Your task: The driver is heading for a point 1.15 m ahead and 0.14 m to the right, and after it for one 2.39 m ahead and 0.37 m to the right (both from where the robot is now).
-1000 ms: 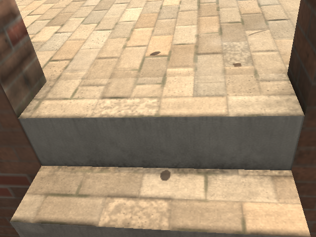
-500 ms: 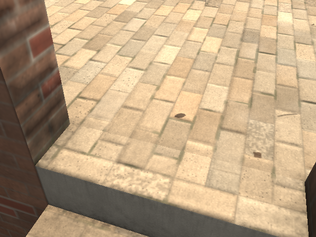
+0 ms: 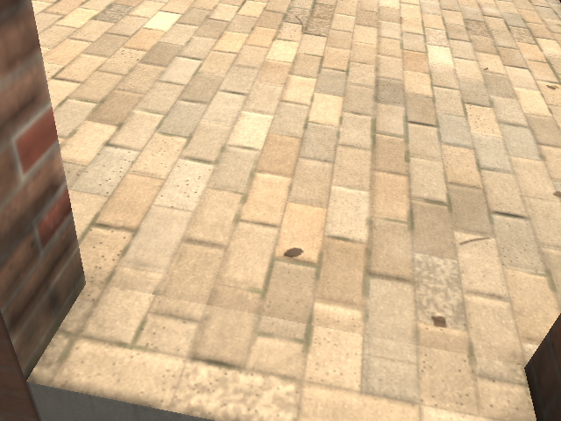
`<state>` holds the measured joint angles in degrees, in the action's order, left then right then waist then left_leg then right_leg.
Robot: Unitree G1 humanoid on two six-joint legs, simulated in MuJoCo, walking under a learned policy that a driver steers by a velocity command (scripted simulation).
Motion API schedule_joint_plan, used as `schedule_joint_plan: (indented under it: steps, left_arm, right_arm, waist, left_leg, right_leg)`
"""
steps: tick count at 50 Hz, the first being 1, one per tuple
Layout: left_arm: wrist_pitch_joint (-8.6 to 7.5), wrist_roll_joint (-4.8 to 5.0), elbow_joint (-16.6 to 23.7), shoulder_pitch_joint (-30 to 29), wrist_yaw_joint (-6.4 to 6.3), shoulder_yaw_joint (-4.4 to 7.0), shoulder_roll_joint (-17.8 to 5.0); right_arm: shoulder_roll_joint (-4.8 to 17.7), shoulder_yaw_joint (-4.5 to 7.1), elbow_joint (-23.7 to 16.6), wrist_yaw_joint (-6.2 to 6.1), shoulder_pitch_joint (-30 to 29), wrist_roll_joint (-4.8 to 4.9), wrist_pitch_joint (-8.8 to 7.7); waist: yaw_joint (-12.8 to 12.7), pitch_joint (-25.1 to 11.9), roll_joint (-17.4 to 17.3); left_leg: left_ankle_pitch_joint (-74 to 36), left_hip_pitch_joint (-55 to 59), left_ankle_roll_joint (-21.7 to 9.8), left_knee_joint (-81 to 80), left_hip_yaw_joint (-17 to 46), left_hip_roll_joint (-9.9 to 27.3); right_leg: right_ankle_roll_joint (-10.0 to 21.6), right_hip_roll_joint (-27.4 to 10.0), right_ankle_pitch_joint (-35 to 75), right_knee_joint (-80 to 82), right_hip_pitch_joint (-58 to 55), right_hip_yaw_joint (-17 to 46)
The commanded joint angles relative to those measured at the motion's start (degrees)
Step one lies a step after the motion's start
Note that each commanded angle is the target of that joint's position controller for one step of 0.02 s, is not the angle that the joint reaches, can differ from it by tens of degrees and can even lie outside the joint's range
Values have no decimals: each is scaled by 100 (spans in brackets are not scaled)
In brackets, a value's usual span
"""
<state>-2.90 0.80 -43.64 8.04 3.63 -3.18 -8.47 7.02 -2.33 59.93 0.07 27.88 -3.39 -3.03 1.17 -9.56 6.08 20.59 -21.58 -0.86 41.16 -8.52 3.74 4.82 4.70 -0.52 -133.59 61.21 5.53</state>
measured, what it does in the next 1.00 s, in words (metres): climbs: right foot 0.21 m higher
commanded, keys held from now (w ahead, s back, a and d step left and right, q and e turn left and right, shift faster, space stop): w+e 0.42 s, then w+q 0.58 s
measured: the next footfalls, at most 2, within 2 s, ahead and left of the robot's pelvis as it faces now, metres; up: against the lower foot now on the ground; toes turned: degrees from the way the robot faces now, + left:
right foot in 0.38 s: +0.24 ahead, -0.26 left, +0.21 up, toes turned -21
left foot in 1.14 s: +0.29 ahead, -0.01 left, +0.21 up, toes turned +3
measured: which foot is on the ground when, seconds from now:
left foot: down 0.00-0.40, up 0.42-1.00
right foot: up 0.00-0.36, down 0.38-1.00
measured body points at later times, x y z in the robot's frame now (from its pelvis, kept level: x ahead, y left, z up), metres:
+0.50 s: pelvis +0.13 -0.13 +0.11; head +0.12 -0.14 +0.56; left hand +0.36 +0.01 +0.02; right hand +0.08 -0.40 -0.04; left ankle +0.05 +0.11 -0.51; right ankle +0.20 -0.24 -0.50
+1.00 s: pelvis +0.20 -0.14 +0.22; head +0.16 -0.17 +0.67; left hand +0.40 +0.05 +0.14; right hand +0.23 -0.39 +0.08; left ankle +0.19 +0.01 -0.34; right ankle +0.20 -0.25 -0.50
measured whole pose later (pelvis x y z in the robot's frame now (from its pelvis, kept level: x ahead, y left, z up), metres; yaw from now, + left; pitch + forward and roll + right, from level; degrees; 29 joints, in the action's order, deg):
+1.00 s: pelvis +0.20 -0.14 +0.22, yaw -6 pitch -1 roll +0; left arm -0.3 -1.6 -44.3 9.6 -5.0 -0.5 -8.1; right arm 12.7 0.4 40.3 -1.7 21.7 -2.3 7.4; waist 4.3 -5.4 -4.5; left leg 14.2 -38.8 6.4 90.1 5.4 0.3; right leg 1.6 -6.5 -19.8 -38.0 16.8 -14.6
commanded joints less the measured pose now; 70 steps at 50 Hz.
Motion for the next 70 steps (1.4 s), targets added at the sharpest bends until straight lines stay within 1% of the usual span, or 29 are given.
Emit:
schedule_joint_plan:
  steps: [1,10,15,16,17,19,20,21,22,23,24,25,26,28,33,37,43,44,45,48,52,54,57,58,59,60,62,65,70]
  left_arm:
    - [91,39,531,-506,-20,-7,43]
    - [312,-77,770,-992,-187,-10,261]
    - [410,88,1419,-1605,-222,-211,492]
    - [366,52,1709,-2005,-89,-379,460]
    - [301,111,1833,-2254,4,-545,790]
    - [271,106,1424,-1287,-29,-98,-46]
    - [247,148,1287,237,-29,196,-645]
    - [242,53,1258,990,-56,476,-1287]
    - [325,-48,607,2150,-288,686,-1964]
    - [278,-793,251,1962,-555,574,-1745]
    - [200,-767,82,1469,-608,320,-1057]
    - [114,-453,-44,762,-550,104,-221]
    - [103,-170,-215,149,-491,76,-190]
    - [14,-221,-595,-218,-329,9,209]
    - [76,-461,-336,-281,-395,-192,211]
    - [174,-572,-70,-363,-508,-193,-109]
    - [142,-397,-33,192,-793,223,-627]
    - [158,-241,-10,223,-835,310,-746]
    - [163,-201,36,315,-858,415,-791]
    - [221,-274,228,188,-927,549,-926]
    - [471,-33,131,77,-892,757,-1204]
    - [476,132,54,145,-889,888,-1465]
    - [284,229,-136,-524,-670,834,-1410]
    - [211,191,-33,-1105,-580,718,-1091]
    - [188,98,5,-936,-529,632,-663]
    - [188,111,-170,-802,-491,673,-535]
    - [-268,-198,334,-1302,-63,438,-122]
    - [-499,-148,425,-1124,114,132,287]
    - [-342,27,537,-769,-91,-140,527]
  right_arm:
    - [239,2,-334,20,-406,-53,-170]
    - [533,116,-384,-329,220,-101,-35]
    - [932,407,-447,-502,372,70,230]
    - [1103,469,-555,-474,-99,244,298]
    - [946,382,-421,-444,-182,388,412]
    - [1691,565,-395,-360,524,586,337]
    - [2325,646,-610,-324,294,662,266]
    - [2135,620,-1099,-161,129,584,135]
    - [1571,491,-1332,163,-265,520,-126]
    - [1377,670,-1187,222,-1108,725,32]
    - [450,463,-1208,275,-968,796,109]
    - [3,299,-1503,267,-1090,666,169]
    - [67,281,-1836,135,-1249,322,292]
    - [179,253,-1846,142,-1317,333,391]
    - [316,170,-1793,4,-927,335,610]
    - [627,329,-1900,-217,-1060,244,839]
    - [611,398,-2236,-200,-1264,191,845]
    - [615,406,-2284,-169,-1064,141,878]
    - [534,323,-2287,-225,-1147,91,955]
    - [462,190,-2547,-172,-1093,119,979]
    - [339,1,-2760,-86,-1082,200,888]
    - [520,51,-2680,-10,-779,189,870]
    - [1157,395,-2426,181,555,228,694]
    - [1712,576,-2359,210,1152,239,590]
    - [2261,727,-2606,255,1005,185,451]
    - [1981,615,-2743,243,295,180,360]
    - [1415,502,-2191,71,529,251,59]
    - [437,222,-1697,28,831,50,135]
    - [229,137,-993,78,520,-66,273]
  waist:
    - [-181,1001,-1054]
    - [115,1216,-1192]
    - [146,1586,-1378]
    - [79,1846,-1412]
    - [-86,1431,-1649]
    - [-193,408,-1505]
    - [-1081,-488,-1645]
    - [-1265,-1278,-643]
    - [-1199,-2202,1748]
    - [-1066,-1834,64]
    - [-548,-1516,-283]
    - [-81,-643,-254]
    - [220,27,-1]
    - [434,751,-589]
    - [658,745,-452]
    - [540,750,135]
    - [216,929,352]
    - [299,1137,271]
    - [128,1603,299]
    - [46,1000,220]
    - [-8,1106,19]
    - [-29,886,134]
    - [748,391,-751]
    - [1090,245,-2033]
    - [845,276,-2904]
    - [624,481,-2498]
    - [466,398,-851]
    - [318,427,-1029]
    - [94,1266,-969]
  left_leg:
    - [-108,894,-532,-2448,1636,1583]
    - [-424,1567,-707,-3047,523,1815]
    - [237,2515,-619,-3760,249,2092]
    - [-173,1531,-706,-4490,-334,1815]
    - [-2451,213,-747,-4638,-831,1635]
    - [-8450,1569,-1219,-3285,-880,1680]
    - [-10293,1894,-1207,-1831,-686,1845]
    - [-9165,276,-614,249,-86,1155]
    - [-3049,-1348,-550,1902,735,91]
    - [-1382,-903,152,4629,2536,-849]
    - [-1222,-1111,176,5499,3499,-766]
    - [-1281,-1300,34,5344,3523,-569]
    - [-1577,-1953,-177,6249,3154,-556]
    - [-2223,-2431,-528,7167,2873,-648]
    - [-3943,-2996,-70,7373,2495,-946]
    - [-3897,-3031,250,8262,2003,-1007]
    - [-2908,-3408,520,7029,1814,-678]
    - [-2497,-3165,589,6724,1721,-663]
    - [-1525,-3253,707,6111,1869,-568]
    - [-360,-3029,822,5194,1590,-237]
    - [1371,-1613,384,1050,704,-22]
    - [1009,-799,131,-206,197,-71]
    - [-727,798,-530,-1206,960,5]
    - [-698,2036,-1091,-1861,2969,642]
    - [1126,2529,-2013,-2544,5124,1076]
    - [1516,2463,-2255,-2715,5202,1200]
    - [2149,2919,-1300,-2533,5073,1272]
    - [234,2607,-1098,-1981,3900,701]
    - [-1202,1447,-901,-1912,3036,854]
  right_leg:
    - [155,-316,8,-355,1841,471]
    - [-372,-936,-450,129,2332,-30]
    - [-481,-1608,-1650,1101,2911,-329]
    - [-312,-1796,-2143,3654,1520,-1031]
    - [136,-1465,-3011,4621,-1131,-1376]
    - [531,68,-3796,5066,-2437,-2840]
    - [862,151,-3126,6253,-3785,-1704]
    - [1615,-606,-3708,7775,-5533,1477]
    - [1748,-1652,-6057,11140,-7009,5234]
    - [251,-2507,-1248,12094,-5637,6349]
    - [-313,-2371,-32,11177,-5053,4696]
    - [-306,-1966,-315,10331,-4152,3119]
    - [-206,-1908,-1211,9750,-3470,2264]
    - [-459,-1527,-3253,9566,-2631,1245]
    - [-606,-1678,-1952,10272,-2463,-481]
    - [-282,-1958,-2044,10851,-2404,-522]
    - [161,-2258,-2435,11170,-4156,-217]
    - [260,-2261,-2575,11278,-4121,-277]
    - [383,-2414,-1862,11440,-4212,-242]
    - [679,-2795,-1441,11485,-5189,-10]
    - [489,-2379,-1488,11571,-5084,-1000]
    - [697,-2777,-1227,11565,-5247,-866]
    - [520,-2398,-153,9897,-4747,-1324]
    - [-19,-1397,-1467,8064,-3085,-1732]
    - [-405,-421,-3141,6134,-1339,-1209]
    - [-457,-356,-3272,4147,-686,-583]
    - [-404,-687,-945,2738,999,-191]
    - [-246,-669,-201,679,1810,-369]
    - [-105,-712,-722,-1863,3497,-134]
